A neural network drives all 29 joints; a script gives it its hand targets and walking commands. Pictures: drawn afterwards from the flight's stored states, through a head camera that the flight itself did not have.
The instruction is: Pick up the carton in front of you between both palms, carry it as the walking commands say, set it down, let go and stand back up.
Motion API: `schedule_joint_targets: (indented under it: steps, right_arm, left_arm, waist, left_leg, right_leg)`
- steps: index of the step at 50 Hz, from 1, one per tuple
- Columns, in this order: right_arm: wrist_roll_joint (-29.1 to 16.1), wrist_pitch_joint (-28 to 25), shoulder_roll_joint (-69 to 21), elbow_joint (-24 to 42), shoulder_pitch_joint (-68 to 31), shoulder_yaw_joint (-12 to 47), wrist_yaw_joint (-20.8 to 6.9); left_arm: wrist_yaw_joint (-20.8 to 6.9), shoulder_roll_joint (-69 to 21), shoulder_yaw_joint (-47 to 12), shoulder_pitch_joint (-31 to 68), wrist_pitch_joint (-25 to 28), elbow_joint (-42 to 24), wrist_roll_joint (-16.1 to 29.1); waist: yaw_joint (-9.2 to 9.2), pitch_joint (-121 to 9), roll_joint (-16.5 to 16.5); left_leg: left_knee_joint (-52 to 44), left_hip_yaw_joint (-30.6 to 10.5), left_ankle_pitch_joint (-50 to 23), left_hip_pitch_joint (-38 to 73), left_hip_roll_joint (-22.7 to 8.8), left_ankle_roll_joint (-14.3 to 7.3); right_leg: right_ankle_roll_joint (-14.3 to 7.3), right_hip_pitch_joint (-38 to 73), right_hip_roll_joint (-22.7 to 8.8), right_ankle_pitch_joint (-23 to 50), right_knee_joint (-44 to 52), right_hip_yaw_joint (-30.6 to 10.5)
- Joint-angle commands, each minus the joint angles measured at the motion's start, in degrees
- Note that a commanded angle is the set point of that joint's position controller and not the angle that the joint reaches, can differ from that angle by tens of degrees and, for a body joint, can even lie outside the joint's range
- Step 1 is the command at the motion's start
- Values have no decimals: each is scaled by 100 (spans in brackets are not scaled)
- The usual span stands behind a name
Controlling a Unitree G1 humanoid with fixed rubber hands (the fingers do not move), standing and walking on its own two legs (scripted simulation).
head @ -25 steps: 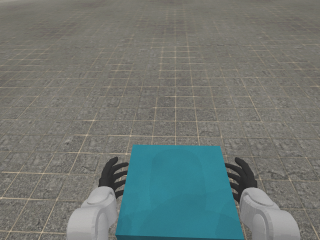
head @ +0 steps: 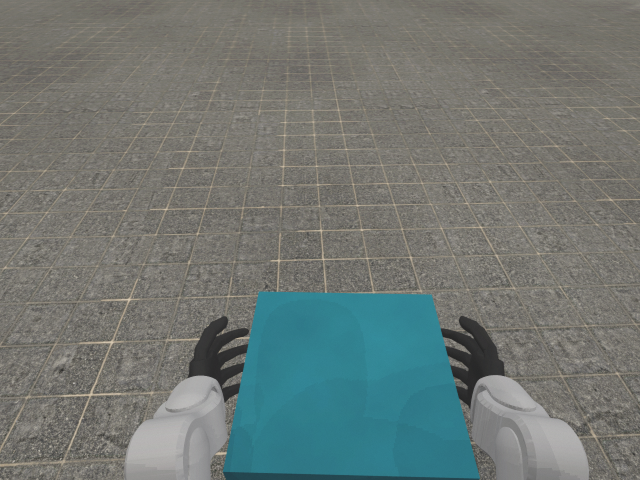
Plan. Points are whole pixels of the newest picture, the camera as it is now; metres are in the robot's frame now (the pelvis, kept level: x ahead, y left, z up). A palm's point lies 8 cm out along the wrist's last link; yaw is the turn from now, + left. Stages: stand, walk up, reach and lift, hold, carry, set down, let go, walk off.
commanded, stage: carry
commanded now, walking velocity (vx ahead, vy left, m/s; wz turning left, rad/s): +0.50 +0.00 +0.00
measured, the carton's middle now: (342, 423) +0.22 +0.00 -0.01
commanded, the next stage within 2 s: none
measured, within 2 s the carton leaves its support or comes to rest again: neither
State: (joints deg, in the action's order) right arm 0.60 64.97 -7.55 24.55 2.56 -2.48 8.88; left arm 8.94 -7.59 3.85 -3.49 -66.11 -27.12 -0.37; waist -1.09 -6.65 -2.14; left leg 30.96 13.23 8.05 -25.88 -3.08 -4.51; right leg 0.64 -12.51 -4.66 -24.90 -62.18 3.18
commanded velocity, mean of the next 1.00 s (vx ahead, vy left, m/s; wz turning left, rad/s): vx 0.28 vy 0.00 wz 0.00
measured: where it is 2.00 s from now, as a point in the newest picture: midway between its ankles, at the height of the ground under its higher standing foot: (335, 395)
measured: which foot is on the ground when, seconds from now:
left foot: down 0.00-0.42, up 0.44-0.84, down 0.86-1.00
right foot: up 0.00-0.40, down 0.42-0.90, up 0.92-1.00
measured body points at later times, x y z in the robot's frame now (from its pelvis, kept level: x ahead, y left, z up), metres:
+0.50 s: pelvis +0.33 -0.04 +0.00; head +0.32 -0.06 +0.45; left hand +0.56 +0.12 +0.08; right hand +0.58 -0.18 +0.07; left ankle +0.13 +0.07 -0.66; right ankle +0.42 -0.12 -0.72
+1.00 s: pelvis +0.60 -0.01 +0.01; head +0.60 +0.00 +0.46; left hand +0.84 +0.14 +0.08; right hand +0.84 -0.16 +0.09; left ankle +0.67 +0.07 -0.72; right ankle +0.51 -0.13 -0.71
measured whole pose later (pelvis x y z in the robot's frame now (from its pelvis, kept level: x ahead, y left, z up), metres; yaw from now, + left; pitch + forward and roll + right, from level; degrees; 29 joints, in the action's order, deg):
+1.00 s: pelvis +0.60 -0.01 +0.01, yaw +1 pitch +3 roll +1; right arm 0.9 65.6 -7.6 29.1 3.1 -2.1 8.7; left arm 8.4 -7.6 2.7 -3.7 -66.9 -31.1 -1.1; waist -1.0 -3.6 -2.6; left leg 23.9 13.9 6.7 -20.1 -2.1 -4.0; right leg 1.6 -11.4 -3.5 -30.4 -36.2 5.2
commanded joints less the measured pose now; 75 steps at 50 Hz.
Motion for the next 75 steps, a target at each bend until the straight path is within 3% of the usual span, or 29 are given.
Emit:
schedule_joint_targets:
  steps: [1,3,7,11,17,19,21,22,23,24,25,26,27,30,34,38,42,43,44,45,46,48,51,53,54,56,59,62,75]
  right_arm:
    - [-1043,-170,-4177,1037,-1778,3121,-252]
    - [-1090,-254,-4401,1089,-1873,3278,-376]
    - [-1087,-284,-4059,971,-1472,3270,-460]
    - [-1010,-193,-3626,1120,-1372,3139,-338]
    - [-914,-2,-3134,1169,-1529,2940,-50]
    - [-924,48,-3086,1208,-1592,2949,13]
    - [-930,96,-3062,1241,-1664,2989,58]
    - [-952,126,-2991,1384,-1745,3037,67]
    - [-1043,155,-3076,1502,-1815,3136,53]
    - [-1100,148,-3249,1461,-1792,3190,28]
    - [-1107,108,-3546,1382,-1882,3217,-27]
    - [-1085,46,-3823,1315,-1888,3240,-92]
    - [-1060,-17,-4075,1252,-1865,3279,-157]
    - [-907,-179,-4427,1172,-1705,3346,-251]
    - [-753,-247,-4231,1206,-1344,3305,-192]
    - [-856,-126,-3761,1420,-1390,3303,-119]
    - [-924,45,-3312,1351,-1391,3179,-85]
    - [-904,94,-3214,1312,-1418,3116,-81]
    - [-922,125,-3146,1276,-1472,3073,-81]
    - [-941,133,-3164,1138,-1283,3038,-72]
    - [-987,123,-3348,1130,-1196,3029,-97]
    - [-1078,57,-3840,1137,-1437,3116,-212]
    - [-1122,-78,-4245,1228,-1709,3267,-355]
    - [-1139,-133,-4267,1290,-1749,3341,-403]
    - [-1153,-136,-4203,1405,-1922,3394,-418]
    - [-1126,-89,-4039,1385,-1939,3404,-381]
    - [-1021,31,-3638,1204,-1581,3243,-250]
    - [-934,115,-3489,1074,-1510,3109,-155]
    - [-711,-236,-3352,352,-2046,3087,-578]
  left_arm:
    - [-195,-4134,-3387,1846,211,-777,946]
    - [-273,-4439,-3443,1795,307,-703,841]
    - [-243,-4259,-3404,1440,377,-583,664]
    - [-130,-3836,-3364,1445,280,-829,707]
    - [8,-3146,-3167,1646,72,-952,848]
    - [33,-3042,-3075,1622,37,-939,885]
    - [42,-3023,-2979,1495,17,-831,879]
    - [53,-2986,-2938,1429,7,-806,854]
    - [40,-3076,-2939,1548,24,-801,909]
    - [-10,-3308,-2955,1429,35,-800,968]
    - [-82,-3563,-2996,1551,89,-853,1006]
    - [-163,-3824,-3103,1678,155,-941,1044]
    - [-238,-4031,-3240,1827,211,-992,1091]
    - [-412,-4297,-3478,1831,322,-1042,1172]
    - [-459,-4016,-3515,1580,350,-1147,1190]
    - [-325,-3598,-3349,1368,267,-1200,1050]
    - [-161,-3226,-3175,1359,105,-1141,878]
    - [-122,-3113,-3132,1440,58,-1129,864]
    - [-89,-3039,-3123,1533,-4,-1153,889]
    - [-88,-3061,-3216,1419,-65,-1103,938]
    - [-110,-3218,-3295,1392,-70,-1146,978]
    - [-180,-3701,-3364,1640,-17,-1099,968]
    - [-278,-4193,-3458,1799,137,-1032,922]
    - [-315,-4245,-3500,1772,191,-1092,908]
    - [-316,-4238,-3514,1813,212,-1102,892]
    - [-302,-4003,-3446,1845,178,-1107,902]
    - [-217,-3596,-3251,1440,73,-906,828]
    - [-163,-3430,-3169,1447,4,-858,833]
    - [-607,-3284,-3207,2107,364,-121,716]
  waist:
    - [16,-1340,509]
    - [68,-1218,718]
    - [47,-798,986]
    - [24,-391,980]
    - [27,125,1059]
    - [50,-5,1077]
    - [199,-621,570]
    - [305,-1066,-443]
    - [280,-1425,-1945]
    - [260,-1358,-1639]
    - [271,-1359,-1116]
    - [239,-1366,-422]
    - [201,-1257,-115]
    - [188,-1115,-370]
    - [146,-830,-504]
    - [183,-558,-769]
    - [91,-472,-426]
    - [79,-653,-235]
    - [56,-1029,603]
    - [-54,-1695,1492]
    - [-8,-1645,1356]
    - [68,-1417,969]
    - [109,-1409,1050]
    - [87,-1424,750]
    - [77,-1246,474]
    - [44,-1080,90]
    - [74,-1205,68]
    - [93,-1196,30]
    - [105,-1074,90]
  left_leg:
    - [-1754,-2617,-593,2861,-1743,-409]
    - [-2159,-1954,328,2255,-1514,-125]
    - [-2656,-1421,859,2107,-1381,-240]
    - [-2701,-1029,389,2445,-1224,-233]
    - [-2333,-636,-633,2700,-1182,-95]
    - [-1715,-479,-1315,2711,-1143,14]
    - [222,-4,-1961,1941,-753,260]
    - [1843,56,-1066,821,-323,532]
    - [3371,-334,1448,-769,377,740]
    - [4230,-1058,1938,-1220,170,561]
    - [4479,-1266,1781,-1303,-75,390]
    - [4176,-1352,1450,-1229,-308,316]
    - [3690,-1383,1160,-1039,-475,317]
    - [2672,-1045,738,-742,-407,415]
    - [1216,-559,345,-609,-168,527]
    - [255,-206,-527,-167,85,546]
    - [-1065,80,-1793,1312,172,504]
    - [-1086,-246,-2702,2069,-189,493]
    - [-549,-1203,-5222,3179,-1144,69]
    - [-663,-2182,-5833,3967,-1857,-718]
    - [-940,-2257,-5482,3738,-1986,-918]
    - [-1249,-1722,-3892,3058,-1708,-518]
    - [-1327,-1132,-1791,2471,-1178,-54]
    - [-1129,-824,-1110,1984,-955,171]
    - [-941,-623,-1088,2030,-835,281]
    - [-630,-695,-1908,1905,-754,309]
    - [-80,-659,-2864,1943,-722,291]
    - [97,-600,-2932,1804,-661,334]
    - [112,-661,-2180,1697,-627,348]
  right_leg:
    - [-191,-2287,-248,575,-1023,-416]
    - [-158,-1915,-312,1019,-291,-203]
    - [60,-2099,-286,1435,1242,196]
    - [136,-2344,-226,2076,2460,450]
    - [-35,-1980,-114,2273,3260,700]
    - [-123,-1310,64,1995,3428,959]
    - [-179,670,369,1462,3660,1116]
    - [-477,1686,-809,624,4264,-792]
    - [-1193,2798,-1951,848,4921,-3098]
    - [-1310,2579,-2014,1789,5005,-3047]
    - [-1248,2353,-1837,2579,4727,-2390]
    - [-1078,2068,-1734,2730,4702,-1890]
    - [-893,1688,-1627,2615,4858,-1500]
    - [-740,1276,-1361,2358,5207,-724]
    - [-736,1340,-1040,4257,4931,218]
    - [-532,1319,-862,5229,4635,713]
    - [-121,856,-597,4699,3488,1029]
    - [85,504,-498,4124,3074,992]
    - [272,-292,-218,2407,2132,860]
    - [325,-830,183,307,1256,511]
    - [242,-1023,206,-887,1137,191]
    - [86,-695,-35,-1090,2366,-92]
    - [41,176,120,610,3934,275]
    - [105,695,-193,1600,4261,216]
    - [103,329,-482,1934,4193,-17]
    - [83,391,-563,2941,3823,33]
    - [65,492,-510,4131,3570,82]
    - [53,546,-498,4815,3430,109]
    - [-25,675,-493,4366,3470,151]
